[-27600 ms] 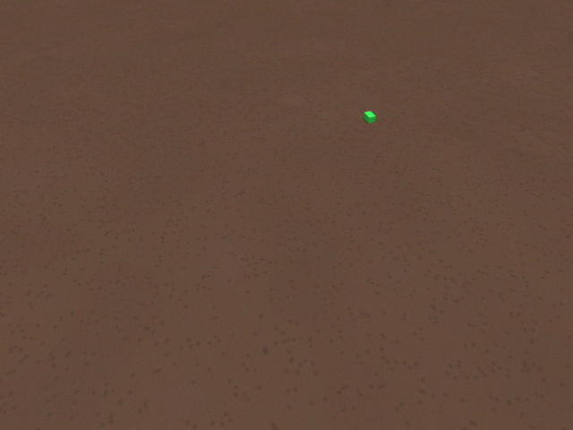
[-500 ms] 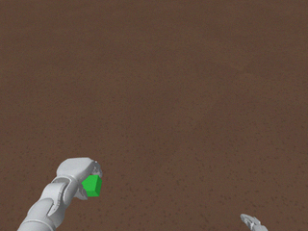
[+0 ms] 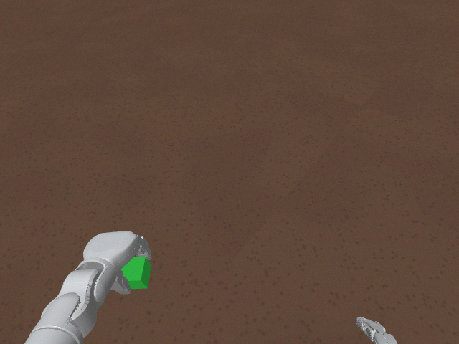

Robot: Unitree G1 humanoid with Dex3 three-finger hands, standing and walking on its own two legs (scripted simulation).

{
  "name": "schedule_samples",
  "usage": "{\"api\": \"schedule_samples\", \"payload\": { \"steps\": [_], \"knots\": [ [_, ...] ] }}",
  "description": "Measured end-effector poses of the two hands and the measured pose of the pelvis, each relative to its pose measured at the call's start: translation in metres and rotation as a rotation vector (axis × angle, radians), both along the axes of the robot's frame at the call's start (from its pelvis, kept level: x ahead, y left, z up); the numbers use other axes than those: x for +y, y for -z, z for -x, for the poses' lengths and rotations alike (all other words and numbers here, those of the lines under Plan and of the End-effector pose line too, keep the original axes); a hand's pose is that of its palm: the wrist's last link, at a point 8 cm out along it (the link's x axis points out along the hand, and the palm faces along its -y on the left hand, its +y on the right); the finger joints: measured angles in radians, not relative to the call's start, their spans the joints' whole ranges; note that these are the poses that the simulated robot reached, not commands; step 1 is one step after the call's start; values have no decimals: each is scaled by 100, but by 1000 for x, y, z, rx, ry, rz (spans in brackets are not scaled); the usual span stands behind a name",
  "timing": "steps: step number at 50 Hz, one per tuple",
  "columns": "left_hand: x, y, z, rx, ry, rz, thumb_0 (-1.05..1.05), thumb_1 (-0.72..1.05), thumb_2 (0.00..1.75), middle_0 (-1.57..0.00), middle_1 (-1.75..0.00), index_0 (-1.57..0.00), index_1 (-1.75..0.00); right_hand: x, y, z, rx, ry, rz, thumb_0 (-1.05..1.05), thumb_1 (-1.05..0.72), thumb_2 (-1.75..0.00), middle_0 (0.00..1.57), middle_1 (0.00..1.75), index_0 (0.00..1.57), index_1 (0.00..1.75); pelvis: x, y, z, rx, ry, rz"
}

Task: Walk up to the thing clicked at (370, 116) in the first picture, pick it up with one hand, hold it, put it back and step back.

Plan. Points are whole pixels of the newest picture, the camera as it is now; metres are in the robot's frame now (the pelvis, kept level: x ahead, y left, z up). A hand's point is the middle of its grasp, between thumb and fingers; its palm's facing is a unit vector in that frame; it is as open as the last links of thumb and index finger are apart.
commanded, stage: hold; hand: left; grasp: from above
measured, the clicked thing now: (129, 273) +0.31 +0.22 -0.06
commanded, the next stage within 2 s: crouch in 0.12 s
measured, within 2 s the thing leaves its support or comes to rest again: neither
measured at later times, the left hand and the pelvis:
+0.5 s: hand (126, 281) +0.29 +0.22 -0.06, palm faces -0.46 -0.02 -0.89, open 7.6 cm; pelvis +0.01 +0.00 +0.00, yaw +1 degrees
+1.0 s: hand (151, 295) +0.36 +0.24 -0.28, palm faces -0.40 +0.06 -0.92, open 7.5 cm; pelvis -0.05 +0.01 -0.18, yaw +0 degrees
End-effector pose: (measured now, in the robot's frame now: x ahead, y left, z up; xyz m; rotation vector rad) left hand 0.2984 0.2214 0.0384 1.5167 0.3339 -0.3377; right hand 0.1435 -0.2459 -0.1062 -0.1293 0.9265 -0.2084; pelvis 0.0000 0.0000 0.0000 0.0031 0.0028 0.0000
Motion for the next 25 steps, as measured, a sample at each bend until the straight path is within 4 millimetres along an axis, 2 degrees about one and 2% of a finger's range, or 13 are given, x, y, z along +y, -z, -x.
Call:
{"api": "schedule_samples", "payload": {
  "steps": [9, 18, 21, 25],
  "knots": [
    [-3, 14, 4, 56, 23, 14, 0, 41, 4, -95, -17, -98, -13, 0, 0, -4, 11, -2, 5, 1, -90, -90, 20, 30, 20, 30, 0, 0, -4, 9, -2, 1],
    [0, 11, -5, -7, 3, 3, 0, 41, 4, -95, -17, -98, -12, 0, 1, -7, 27, 4, 4, 1, -90, -90, 20, 30, 20, 30, 1, 0, -9, 18, -3, 1],
    [0, 18, -5, 9, -4, 0, 0, 41, 5, -95, -16, -97, -12, 0, 1, -7, 30, 9, 1, 1, -89, -90, 20, 30, 20, 30, 2, 1, -10, 24, -5, 2],
    [-1, 37, -1, 53, 17, 4, 0, 41, 5, -95, -14, -98, -10, -2, 3, -5, 47, 10, 9, 1, -89, -90, 20, 30, 20, 30, 1, 3, -9, 42, -9, 2]
  ]
}}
